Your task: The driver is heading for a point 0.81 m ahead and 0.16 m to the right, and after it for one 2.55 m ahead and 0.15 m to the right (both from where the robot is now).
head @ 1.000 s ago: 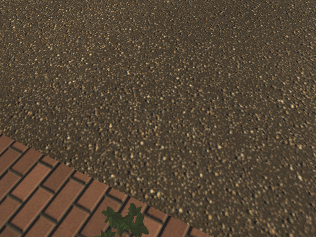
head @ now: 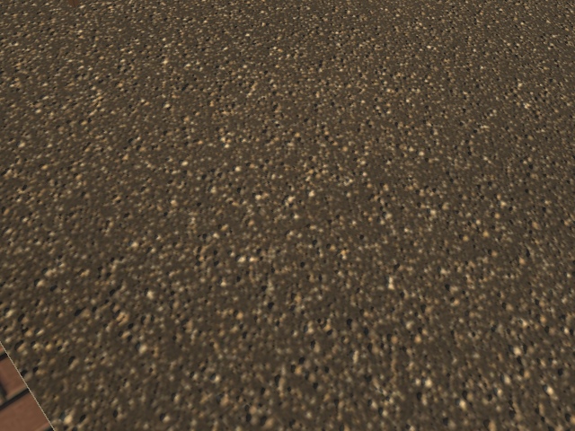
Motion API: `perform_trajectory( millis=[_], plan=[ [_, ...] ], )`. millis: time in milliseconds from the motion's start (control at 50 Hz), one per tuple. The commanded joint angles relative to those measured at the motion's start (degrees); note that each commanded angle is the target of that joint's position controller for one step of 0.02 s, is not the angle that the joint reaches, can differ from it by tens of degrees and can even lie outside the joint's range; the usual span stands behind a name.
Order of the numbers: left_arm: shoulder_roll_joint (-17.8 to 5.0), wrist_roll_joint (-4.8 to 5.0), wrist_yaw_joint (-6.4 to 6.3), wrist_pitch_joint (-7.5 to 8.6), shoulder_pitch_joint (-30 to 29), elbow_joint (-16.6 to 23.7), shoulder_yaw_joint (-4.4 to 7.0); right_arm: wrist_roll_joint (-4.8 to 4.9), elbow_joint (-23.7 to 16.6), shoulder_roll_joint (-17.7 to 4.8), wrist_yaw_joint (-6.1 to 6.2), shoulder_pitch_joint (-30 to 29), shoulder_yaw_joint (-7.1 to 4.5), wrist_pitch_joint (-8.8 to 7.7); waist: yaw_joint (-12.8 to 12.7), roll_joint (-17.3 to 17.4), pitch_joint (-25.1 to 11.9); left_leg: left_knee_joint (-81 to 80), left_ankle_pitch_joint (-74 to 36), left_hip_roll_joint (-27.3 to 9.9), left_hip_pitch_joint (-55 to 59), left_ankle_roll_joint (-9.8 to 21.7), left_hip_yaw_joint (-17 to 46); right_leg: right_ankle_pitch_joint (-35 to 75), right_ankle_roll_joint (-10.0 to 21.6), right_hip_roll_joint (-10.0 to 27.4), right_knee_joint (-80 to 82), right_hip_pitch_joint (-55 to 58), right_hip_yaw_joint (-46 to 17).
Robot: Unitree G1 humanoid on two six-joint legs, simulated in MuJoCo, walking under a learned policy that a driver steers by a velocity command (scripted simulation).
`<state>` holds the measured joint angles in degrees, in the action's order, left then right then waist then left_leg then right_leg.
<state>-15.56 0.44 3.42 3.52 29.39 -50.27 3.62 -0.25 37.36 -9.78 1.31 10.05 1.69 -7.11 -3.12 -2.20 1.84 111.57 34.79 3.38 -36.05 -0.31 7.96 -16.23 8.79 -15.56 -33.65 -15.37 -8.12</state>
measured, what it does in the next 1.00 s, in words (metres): walks ahead, turning right: left foot, then right foot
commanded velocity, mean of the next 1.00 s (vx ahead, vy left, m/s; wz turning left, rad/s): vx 0.85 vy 0.00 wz -0.57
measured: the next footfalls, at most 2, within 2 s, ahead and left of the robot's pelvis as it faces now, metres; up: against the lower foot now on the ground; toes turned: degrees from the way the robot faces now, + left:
left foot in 0.22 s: +0.48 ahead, +0.15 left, +0.00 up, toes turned -23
right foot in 0.68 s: +0.70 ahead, -0.29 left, +0.00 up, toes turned -44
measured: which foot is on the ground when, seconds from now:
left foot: up 0.00-0.20, down 0.22-0.68, up 0.70-1.00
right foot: down 0.00-0.24, up 0.26-0.66, down 0.68-1.00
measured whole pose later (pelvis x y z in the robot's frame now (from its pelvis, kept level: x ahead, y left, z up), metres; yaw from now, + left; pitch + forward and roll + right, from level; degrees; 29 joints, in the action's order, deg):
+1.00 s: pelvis +0.76 -0.25 +0.02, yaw -35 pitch +0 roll -1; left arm -13.8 -1.0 -1.4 4.5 14.1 -42.8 2.1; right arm 0.8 43.0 -17.2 -2.0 9.0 -2.6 -3.6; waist -2.2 2.3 5.3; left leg 42.0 -6.0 -4.4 -40.3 -1.7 0.0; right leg -17.0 4.3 -3.4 -19.0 -2.6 10.2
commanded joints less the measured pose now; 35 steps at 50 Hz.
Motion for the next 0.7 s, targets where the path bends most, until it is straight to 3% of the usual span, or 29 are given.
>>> perform_trajectory(
  millis=[20, 40, 60, 80, 100, 120, 140, 160, 180, 200, 220, 240, 260, 280, 300, 320, 340, 360, 380, 400, 460, 500, 540, 580, 620, 640, 660, 680, 700],
  plan=[
    [-5.15, 0.43, -0.75, 2.50, -5.68, 5.56, -0.37, -1.30, -10.07, -1.66, 0.79, -1.55, 0.63, -0.83, 8.53, 15.77, 4.74, -1.53, -1.39, -4.08, -28.99, -0.11, 1.62, -6.98, 15.10, 25.77, 14.35, -0.53, -47.24],
    [-5.76, 1.51, -1.44, 2.27, -8.21, 5.91, -0.35, -2.12, -12.77, -1.29, 1.25, -3.98, 1.34, -1.04, 9.88, 15.32, 8.86, -13.97, -0.51, -5.11, -25.48, -0.44, -0.50, -0.77, 13.12, 21.82, 15.46, -10.35, -40.62],
    [-5.26, 0.55, -2.25, 2.00, -8.96, 6.49, -0.23, -2.32, -14.27, -2.71, 1.75, -8.99, 1.13, -1.67, 8.30, 15.04, 10.30, -22.35, -8.79, -6.04, -19.11, -0.31, -2.95, 5.42, 11.53, 18.34, 17.25, -18.01, -35.24],
    [-3.47, 1.44, -3.38, 2.45, -6.96, 6.13, -0.57, -1.49, -16.38, -5.00, 2.16, -14.50, 0.24, -2.46, 5.82, 11.92, 11.58, -36.47, -23.52, -6.38, -12.89, -1.05, -2.86, 7.43, 8.91, 14.11, 18.00, -21.47, -29.30],
    [-2.27, 3.64, -4.93, 1.98, -6.38, 5.23, -0.51, -3.88, -16.64, -6.46, 1.92, -13.87, -0.14, -2.91, 4.96, 7.85, 9.91, -57.09, -45.38, -6.19, 11.39, -1.46, -3.57, 5.09, 5.69, 8.09, 20.96, -34.09, -21.23],
    [-1.58, 3.79, -5.36, 1.93, -1.05, 3.74, -0.32, -3.04, -16.26, -6.00, 2.03, -13.99, -1.54, -2.61, 1.85, 4.17, 4.63, -62.83, -55.95, -2.13, 29.70, -4.10, -7.47, 4.39, 5.35, 7.99, 22.95, -37.66, -23.11],
    [-2.44, 4.00, -5.55, 1.76, 0.51, 2.19, -0.23, -0.29, -16.97, -6.05, 2.36, -13.21, -2.41, -1.67, 1.73, -0.68, 2.03, -67.61, -56.73, -1.09, 36.19, -5.66, -4.59, 2.97, 4.14, 9.35, 20.49, -32.61, -24.71],
    [-4.56, 3.59, -5.62, 1.58, -0.38, 2.26, 0.27, 1.87, -17.41, -7.45, 2.82, -12.00, -3.57, -0.52, 2.68, -3.34, -0.35, -74.28, -49.65, 1.36, 35.47, -5.80, -3.19, 12.41, 2.96, 9.30, 16.84, -20.57, -24.61],
    [-5.65, 2.62, -5.43, 1.60, -1.22, 2.46, 0.92, 3.87, -18.03, -9.20, 3.08, -11.48, -4.87, 0.16, 4.54, -4.07, -1.01, -81.46, -42.26, 3.24, 33.84, -5.49, -3.21, 25.11, 0.95, 8.09, 10.12, -9.88, -24.19],
    [-6.52, 1.51, -5.14, 1.09, -1.93, 2.37, 1.65, 4.87, -17.58, -11.34, 3.11, -7.42, -6.54, 0.24, 8.77, -5.01, -4.29, -85.15, -37.79, 3.64, 36.31, -4.74, -4.71, 35.16, -1.62, 7.61, -1.26, -2.18, -22.16],
    [-5.53, 0.25, -4.92, 0.78, -5.60, 3.86, 1.65, 4.83, -14.33, -13.51, 2.81, 4.91, -8.11, -0.18, 14.25, -7.88, -11.02, -78.87, -35.91, -1.06, 47.21, -2.69, -3.43, 38.16, -3.61, 7.95, -15.22, -2.70, -20.27],
    [1.77, -2.13, -4.11, 0.82, -4.80, 6.19, -0.18, 3.98, -10.93, -15.93, 2.37, 19.00, -8.27, -0.27, 15.31, -0.14, -20.91, -70.48, -33.91, -13.57, 64.83, 2.98, 8.08, 9.08, -3.96, 6.72, -34.97, -12.20, -16.12],
    [7.55, 2.66, -3.69, 1.21, 7.41, 8.54, -2.83, 1.06, -8.76, -18.96, 0.37, 20.36, -8.54, -1.10, 8.87, 31.50, -32.15, -84.88, -21.09, -34.07, 73.03, 18.68, 46.33, -21.37, -5.49, 3.28, -54.15, -25.66, -13.02],
    [0.98, 3.73, -4.23, 0.66, 2.46, 8.71, -1.89, 1.31, -9.03, -13.93, 0.18, 17.90, -8.69, -0.42, 10.66, 25.95, -22.71, -90.75, 9.94, -29.74, 66.25, 17.72, 55.53, -14.37, -5.74, 12.49, -56.66, -37.30, -6.75],
    [-2.30, 2.43, -4.36, 0.03, -8.41, 11.16, -1.00, 1.79, -7.88, -8.53, 0.70, 15.93, -7.82, 0.44, 12.90, 18.64, -11.00, -92.79, 14.47, -24.13, 56.56, 13.76, 43.38, -8.72, -5.26, 14.40, -55.88, -41.21, -2.61],
    [-1.69, 0.85, -4.22, -0.33, -13.94, 13.30, -0.87, 0.88, -5.70, -8.86, 0.51, 12.96, -7.48, 1.03, 10.44, 9.09, -3.41, -94.69, 6.74, -21.44, 45.24, 11.64, 33.98, -5.68, -4.75, 16.13, -53.81, -39.21, 0.15],
    [-1.31, -0.26, -3.92, -0.42, -16.57, 14.71, -0.55, 0.00, -4.21, -8.52, 0.18, 9.76, -7.37, 0.85, 7.95, 7.12, 0.37, -95.60, -2.61, -20.45, 36.09, 11.19, 27.31, -4.28, -4.28, 18.47, -50.84, -35.63, 0.32],
    [0.37, 0.59, -3.36, -1.16, -15.63, 15.38, -0.79, -0.25, -2.87, -7.66, 0.12, 7.10, -6.96, 0.69, 4.68, 6.42, 2.35, -96.77, -7.77, -19.77, 28.74, 10.11, 21.77, -4.36, -4.27, 21.14, -49.43, -31.71, -0.46],
    [1.44, 1.42, -3.22, -2.03, -15.05, 15.96, -1.06, 0.52, -1.97, -6.25, -0.34, 4.38, -6.53, 0.63, 2.85, 6.82, 3.15, -97.95, -12.41, -19.08, 24.48, 8.68, 15.87, -5.67, -4.42, 22.92, -47.59, -30.04, -0.27],
    [1.37, 1.58, -3.06, -2.61, -14.84, 16.73, -1.16, 1.05, -1.26, -6.20, -0.75, 2.27, -6.46, 0.66, 1.50, 7.22, 3.14, -99.12, -16.52, -18.71, 22.31, 8.05, 11.02, -4.38, -4.97, 23.99, -46.43, -29.80, 0.05],
    [-1.63, 0.40, -2.64, -3.19, -17.04, 19.23, -1.14, 0.70, 0.71, -11.42, -0.91, -0.32, -7.70, 0.06, -0.19, 5.02, 3.47, -102.61, -27.36, -18.64, 20.28, 8.60, -0.63, 6.48, -7.14, 26.13, -39.73, -30.31, 0.32],
    [-3.11, 0.32, -1.92, -2.74, -20.07, 20.08, -1.07, 0.74, 1.92, -14.13, -0.40, -0.03, -8.23, -0.08, 0.75, 2.75, 3.59, -103.51, -29.78, -15.66, 21.57, 6.93, -9.02, 15.63, -7.48, 25.32, -30.52, -27.65, 3.46],
    [-3.58, 0.38, -1.05, -2.31, -26.13, 21.21, -1.04, 0.57, 3.53, -16.36, -0.40, 3.95, -8.56, -0.02, 4.17, -0.18, 4.28, -103.75, -32.47, -14.69, 26.19, 5.42, -13.90, 21.76, -6.29, 23.52, -20.87, -25.39, 7.67],
    [-3.92, 0.91, -0.05, -1.79, -29.30, 22.44, -0.94, 0.43, 4.73, -18.66, -0.77, 6.36, -8.69, 0.55, 5.08, 0.96, 4.68, -102.23, -45.12, -15.04, 31.73, 4.31, -17.05, 20.62, -4.47, 20.84, -13.90, -22.30, 11.76],
    [-6.84, 1.64, 0.23, -1.63, -27.97, 23.00, 0.35, 0.43, 5.27, -21.53, -0.76, 7.74, -9.07, 1.57, 2.62, 6.12, 1.54, -93.55, -77.46, -16.05, 38.30, 3.57, -19.25, 12.27, -2.13, 15.55, -13.01, -16.44, 16.84],
    [-8.46, 1.93, 0.18, -1.68, -23.13, 22.53, 1.30, 0.47, 5.54, -22.76, -0.70, 8.54, -9.20, 2.07, -0.74, 8.37, -1.50, -84.80, -90.07, -17.30, 38.49, 3.95, -19.29, 7.08, -0.62, 12.96, -13.17, -9.48, 17.85],
    [-10.95, 1.85, -0.14, -1.88, -11.19, 19.67, 3.02, 0.58, 5.43, -22.44, -0.63, 7.96, -8.80, 2.13, -7.08, 8.69, -7.19, -71.84, -95.87, -18.38, 32.88, 4.76, -18.30, 6.59, 2.14, 11.00, -10.29, 7.01, 16.77],
    [-13.68, 2.29, -1.22, -2.30, 2.81, 15.28, 4.81, 0.77, 5.53, -20.68, -0.63, 6.76, -7.76, 1.57, -14.14, 3.16, -10.93, -51.58, -77.08, -15.17, 18.27, 3.25, -17.33, 12.29, 4.81, 13.66, -3.76, 28.64, 9.46],
    [-19.54, 1.03, -1.63, -1.53, -3.52, 15.89, 4.50, -0.15, 3.77, -8.99, -1.74, 17.79, -4.37, 0.07, -0.35, -21.11, -16.52, -24.19, -5.15, -3.74, -4.19, 0.92, -13.47, 10.06, 12.63, 29.46, 1.48, 45.61, -21.55]
  ],
)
